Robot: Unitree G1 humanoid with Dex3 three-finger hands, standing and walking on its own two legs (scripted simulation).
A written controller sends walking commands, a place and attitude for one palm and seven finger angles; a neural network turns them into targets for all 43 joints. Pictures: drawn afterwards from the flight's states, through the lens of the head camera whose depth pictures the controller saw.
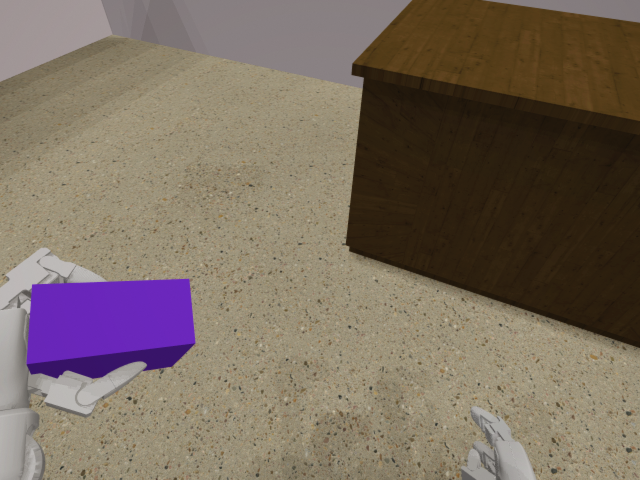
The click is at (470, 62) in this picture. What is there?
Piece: table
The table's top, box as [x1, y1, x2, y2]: [351, 0, 639, 134]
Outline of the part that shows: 352,63 351,74 639,134 639,23 483,0 412,0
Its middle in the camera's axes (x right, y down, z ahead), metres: +0.83 -0.52 +1.13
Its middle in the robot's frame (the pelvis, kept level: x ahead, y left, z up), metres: +1.25 -0.76 +0.04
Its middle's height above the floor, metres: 0.82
